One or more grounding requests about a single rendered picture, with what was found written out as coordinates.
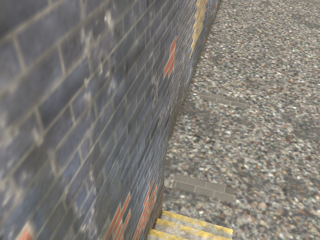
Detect stairs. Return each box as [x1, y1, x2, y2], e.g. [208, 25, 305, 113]
[145, 210, 233, 240]

